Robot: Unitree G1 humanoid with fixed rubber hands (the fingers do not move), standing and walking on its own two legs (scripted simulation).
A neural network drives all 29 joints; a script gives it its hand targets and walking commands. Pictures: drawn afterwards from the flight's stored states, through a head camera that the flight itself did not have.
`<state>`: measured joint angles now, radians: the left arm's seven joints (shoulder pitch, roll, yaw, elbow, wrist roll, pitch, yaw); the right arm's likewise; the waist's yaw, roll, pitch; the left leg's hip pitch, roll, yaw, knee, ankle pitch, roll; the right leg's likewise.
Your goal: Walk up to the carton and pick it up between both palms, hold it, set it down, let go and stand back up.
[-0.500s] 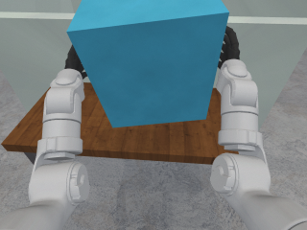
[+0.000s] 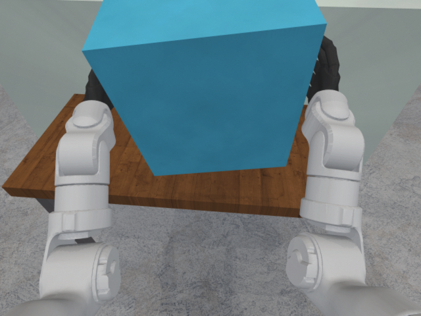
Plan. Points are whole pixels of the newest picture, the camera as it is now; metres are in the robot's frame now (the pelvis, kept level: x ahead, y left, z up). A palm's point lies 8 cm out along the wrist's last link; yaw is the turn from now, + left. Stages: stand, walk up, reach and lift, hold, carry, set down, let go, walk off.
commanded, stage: hold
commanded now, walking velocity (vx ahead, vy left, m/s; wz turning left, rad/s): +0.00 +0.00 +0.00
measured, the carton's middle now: (210, 72) +0.48 -0.02 +0.23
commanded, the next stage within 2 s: set down in 0.36 s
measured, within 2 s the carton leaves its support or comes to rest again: neither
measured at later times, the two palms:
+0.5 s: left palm (102, 99) +0.38 +0.15 +0.25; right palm (337, 89) +0.37 -0.21 +0.26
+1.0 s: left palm (117, 104) +0.44 +0.16 +0.20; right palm (310, 93) +0.45 -0.20 +0.21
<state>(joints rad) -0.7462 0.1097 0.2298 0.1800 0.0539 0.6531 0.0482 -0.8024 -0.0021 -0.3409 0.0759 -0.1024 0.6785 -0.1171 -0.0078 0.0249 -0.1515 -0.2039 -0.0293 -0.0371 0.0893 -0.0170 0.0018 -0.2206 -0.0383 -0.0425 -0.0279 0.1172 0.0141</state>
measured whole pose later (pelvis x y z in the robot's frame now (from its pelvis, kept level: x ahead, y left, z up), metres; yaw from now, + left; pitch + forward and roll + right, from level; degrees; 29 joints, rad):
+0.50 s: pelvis -0.01 -0.02 +0.00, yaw +0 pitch +1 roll +1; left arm -0.82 0.09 0.33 0.38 0.19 0.64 -0.04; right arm -0.88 -0.03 -0.36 0.32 -0.19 0.65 -0.03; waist -0.01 0.05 -0.13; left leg -0.07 0.00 -0.05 0.03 0.01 -0.02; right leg -0.12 -0.02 -0.05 -0.02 0.10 -0.01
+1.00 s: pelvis +0.03 -0.02 +0.00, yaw -2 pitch +6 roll +0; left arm -0.78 0.09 0.35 0.44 0.17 0.49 -0.02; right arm -0.84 -0.07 -0.29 0.46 -0.13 0.45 -0.03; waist 0.02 0.04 -0.11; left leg -0.03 0.02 -0.02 -0.09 0.02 -0.02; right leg -0.11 0.01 -0.03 -0.09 0.10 -0.01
